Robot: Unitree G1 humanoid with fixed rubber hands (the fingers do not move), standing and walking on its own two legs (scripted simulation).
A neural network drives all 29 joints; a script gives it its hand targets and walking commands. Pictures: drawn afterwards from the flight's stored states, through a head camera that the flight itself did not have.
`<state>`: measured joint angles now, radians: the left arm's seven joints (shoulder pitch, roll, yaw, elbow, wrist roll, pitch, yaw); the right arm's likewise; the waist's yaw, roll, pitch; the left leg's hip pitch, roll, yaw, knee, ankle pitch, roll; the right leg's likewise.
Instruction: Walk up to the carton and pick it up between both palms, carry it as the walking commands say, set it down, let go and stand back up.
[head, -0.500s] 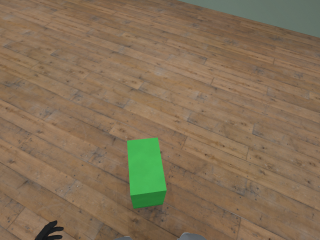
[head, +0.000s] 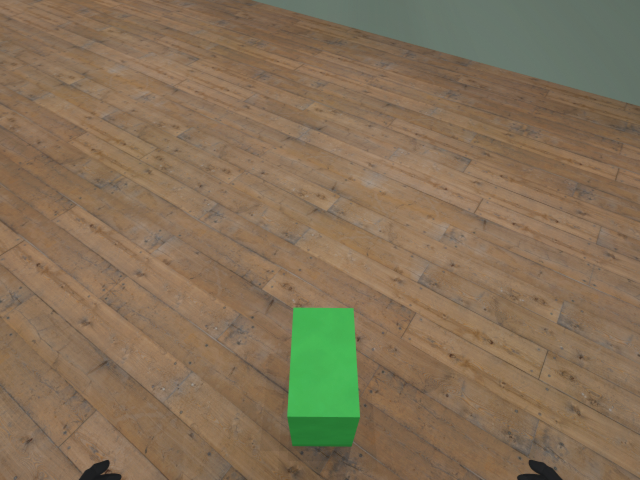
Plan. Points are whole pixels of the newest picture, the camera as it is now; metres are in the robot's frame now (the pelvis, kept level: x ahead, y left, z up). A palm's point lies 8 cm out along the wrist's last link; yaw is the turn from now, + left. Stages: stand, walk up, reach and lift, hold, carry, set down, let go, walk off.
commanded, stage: walk up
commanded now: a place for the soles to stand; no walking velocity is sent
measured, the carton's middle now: (322, 377) +0.49 +0.00 -0.63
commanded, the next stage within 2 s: none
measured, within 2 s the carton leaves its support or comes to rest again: neither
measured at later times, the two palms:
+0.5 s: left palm out of the picture +0.08 +0.33 -0.11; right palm out of the picture +0.10 -0.27 -0.10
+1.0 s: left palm out of the picture +0.10 +0.33 -0.11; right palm out of the picture +0.12 -0.27 -0.10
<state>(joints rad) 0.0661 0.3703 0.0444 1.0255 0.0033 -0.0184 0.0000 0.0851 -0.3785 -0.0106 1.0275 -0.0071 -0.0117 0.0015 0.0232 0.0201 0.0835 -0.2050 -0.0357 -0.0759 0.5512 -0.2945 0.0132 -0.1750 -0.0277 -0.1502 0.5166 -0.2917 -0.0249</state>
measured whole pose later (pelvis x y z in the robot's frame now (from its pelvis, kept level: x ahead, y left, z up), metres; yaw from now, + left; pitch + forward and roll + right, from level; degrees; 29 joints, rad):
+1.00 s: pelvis +0.02 +0.02 +0.00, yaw +4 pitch -2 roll -1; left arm 0.08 0.36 0.07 1.01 0.02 0.00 -0.01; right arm 0.16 -0.36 0.00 1.00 -0.02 -0.02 0.00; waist 0.01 -0.01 0.05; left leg -0.20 -0.09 -0.13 0.55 -0.31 0.05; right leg -0.13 -0.08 -0.21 0.50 -0.32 0.01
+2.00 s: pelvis +0.04 +0.01 +0.01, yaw +7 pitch -3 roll +0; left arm 0.06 0.37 0.02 1.11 -0.01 -0.01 0.00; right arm 0.03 -0.33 0.01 1.07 -0.02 -0.03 0.00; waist 0.02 -0.03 0.06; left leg -0.10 -0.04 -0.05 0.36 -0.20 0.02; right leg -0.06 -0.02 0.00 0.35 -0.23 0.02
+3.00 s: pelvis +0.00 -0.01 +0.01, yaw +4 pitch -3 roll +0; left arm 0.07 0.35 0.04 1.09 0.00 -0.01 -0.01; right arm 0.09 -0.33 -0.02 1.08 -0.02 -0.01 0.02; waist -0.01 0.00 0.09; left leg -0.16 0.00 -0.01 0.35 -0.15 0.00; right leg -0.14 0.02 0.03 0.35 -0.16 -0.01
